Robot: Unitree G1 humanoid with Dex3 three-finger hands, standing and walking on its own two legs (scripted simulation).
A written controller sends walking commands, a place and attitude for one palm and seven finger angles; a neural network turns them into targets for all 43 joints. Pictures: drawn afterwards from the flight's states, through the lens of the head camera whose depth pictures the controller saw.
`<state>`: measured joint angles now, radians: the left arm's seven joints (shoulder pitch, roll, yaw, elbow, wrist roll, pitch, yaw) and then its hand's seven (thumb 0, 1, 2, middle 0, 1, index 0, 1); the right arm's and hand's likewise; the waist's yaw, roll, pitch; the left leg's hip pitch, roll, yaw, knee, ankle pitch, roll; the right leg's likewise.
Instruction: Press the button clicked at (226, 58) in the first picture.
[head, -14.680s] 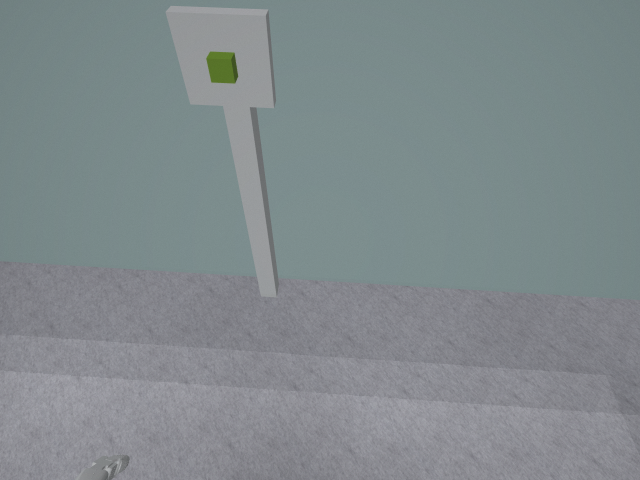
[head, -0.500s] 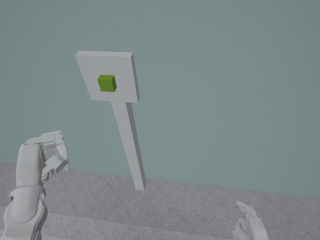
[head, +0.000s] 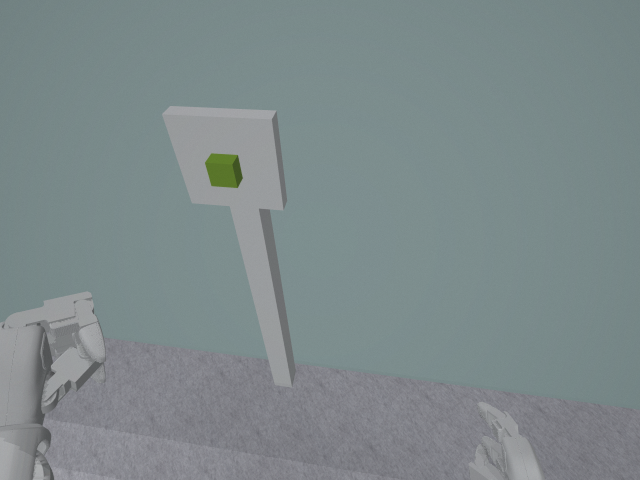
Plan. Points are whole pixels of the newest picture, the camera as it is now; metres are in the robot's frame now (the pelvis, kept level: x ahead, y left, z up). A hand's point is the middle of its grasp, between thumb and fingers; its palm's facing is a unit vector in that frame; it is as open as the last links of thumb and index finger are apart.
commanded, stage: draw the hand back to the body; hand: left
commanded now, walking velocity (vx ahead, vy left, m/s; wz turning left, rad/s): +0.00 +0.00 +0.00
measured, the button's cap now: (225, 169) +0.55 +0.24 +0.12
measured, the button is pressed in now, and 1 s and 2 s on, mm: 0 0 0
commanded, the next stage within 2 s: step back with the hand held close in 0.06 s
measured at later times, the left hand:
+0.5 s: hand (87, 366) +0.17 +0.25 +0.15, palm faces +0.30 -0.82 -0.49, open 3.1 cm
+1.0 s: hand (10, 433) +0.10 +0.27 +0.16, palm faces +0.39 -0.80 -0.45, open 3.1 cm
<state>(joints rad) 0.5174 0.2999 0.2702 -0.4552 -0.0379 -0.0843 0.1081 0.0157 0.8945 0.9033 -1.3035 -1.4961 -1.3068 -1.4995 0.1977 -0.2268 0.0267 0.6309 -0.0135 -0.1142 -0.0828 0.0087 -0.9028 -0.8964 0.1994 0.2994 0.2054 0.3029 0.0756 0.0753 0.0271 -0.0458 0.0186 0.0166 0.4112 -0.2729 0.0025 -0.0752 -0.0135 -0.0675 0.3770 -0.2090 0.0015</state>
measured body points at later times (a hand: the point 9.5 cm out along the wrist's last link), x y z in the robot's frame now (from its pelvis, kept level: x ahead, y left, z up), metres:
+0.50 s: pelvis -0.03 +0.02 +0.00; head -0.01 +0.01 +0.45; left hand +0.15 +0.29 +0.17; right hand +0.14 -0.23 -0.09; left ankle -0.02 +0.12 -0.74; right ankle +0.00 -0.12 -0.74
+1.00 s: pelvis -0.09 +0.03 -0.02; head -0.08 +0.05 +0.43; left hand +0.07 +0.31 +0.18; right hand +0.07 -0.21 -0.09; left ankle -0.02 +0.12 -0.74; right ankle -0.01 -0.11 -0.74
